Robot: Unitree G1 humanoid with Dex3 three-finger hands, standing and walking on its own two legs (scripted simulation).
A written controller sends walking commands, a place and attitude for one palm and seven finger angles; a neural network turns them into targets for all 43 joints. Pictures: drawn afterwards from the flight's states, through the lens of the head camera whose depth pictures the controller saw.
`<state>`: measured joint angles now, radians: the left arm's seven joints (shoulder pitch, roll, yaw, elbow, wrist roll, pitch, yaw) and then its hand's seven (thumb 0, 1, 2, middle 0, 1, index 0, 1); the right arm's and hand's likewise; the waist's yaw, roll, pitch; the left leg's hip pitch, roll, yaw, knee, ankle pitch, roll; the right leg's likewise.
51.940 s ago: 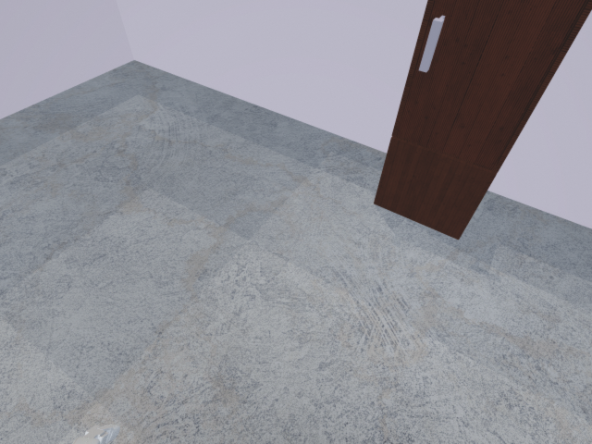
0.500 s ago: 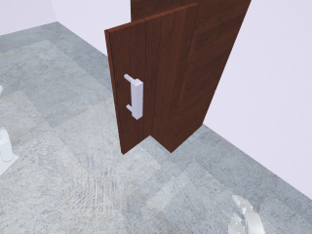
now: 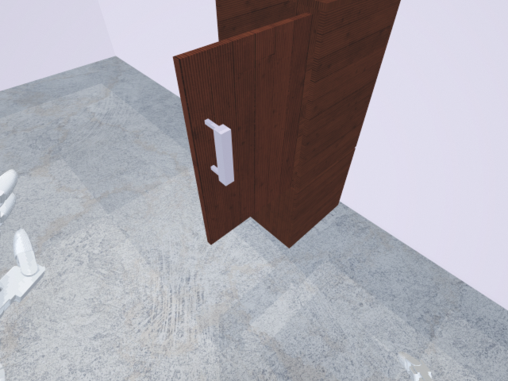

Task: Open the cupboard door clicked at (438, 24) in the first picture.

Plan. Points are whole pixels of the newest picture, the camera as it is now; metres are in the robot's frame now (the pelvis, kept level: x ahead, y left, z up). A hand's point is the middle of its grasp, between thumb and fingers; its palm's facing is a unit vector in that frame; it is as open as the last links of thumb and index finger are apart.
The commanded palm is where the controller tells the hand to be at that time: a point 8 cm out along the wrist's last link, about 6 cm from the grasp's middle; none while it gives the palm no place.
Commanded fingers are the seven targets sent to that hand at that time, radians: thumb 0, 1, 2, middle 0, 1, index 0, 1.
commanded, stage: stop stepping back and stand still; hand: left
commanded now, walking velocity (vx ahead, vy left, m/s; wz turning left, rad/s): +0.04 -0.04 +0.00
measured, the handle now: (218, 152) +0.59 +0.11 +0.02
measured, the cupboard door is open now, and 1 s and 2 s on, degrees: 89 89 89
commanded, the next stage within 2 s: let the arm hang, fingers relaxed in 0.60 s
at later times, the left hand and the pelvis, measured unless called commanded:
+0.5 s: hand (16, 273) +0.21 +0.29 +0.15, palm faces +0.42 -0.77 -0.49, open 7.4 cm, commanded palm +0.15 +0.32 +0.17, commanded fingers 0.00 0.90 0.90 -0.20 -0.30 -0.20 -0.30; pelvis +0.00 +0.03 -0.01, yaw +0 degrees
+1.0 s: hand out of the picture +0.06 +0.20 -0.17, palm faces -0.06 -0.98 -0.21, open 7.4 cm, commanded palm none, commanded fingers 0.00 0.90 0.90 -0.20 -0.30 -0.20 -0.30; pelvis -0.02 +0.01 -0.01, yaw +2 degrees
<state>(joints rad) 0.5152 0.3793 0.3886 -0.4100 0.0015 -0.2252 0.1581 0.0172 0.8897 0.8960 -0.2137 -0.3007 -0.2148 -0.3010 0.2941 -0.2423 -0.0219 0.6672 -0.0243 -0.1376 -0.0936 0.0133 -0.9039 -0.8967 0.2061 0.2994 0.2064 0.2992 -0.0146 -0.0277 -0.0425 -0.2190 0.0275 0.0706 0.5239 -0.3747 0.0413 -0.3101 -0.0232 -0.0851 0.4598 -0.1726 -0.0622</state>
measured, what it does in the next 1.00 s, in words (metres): steps on the spot: left foot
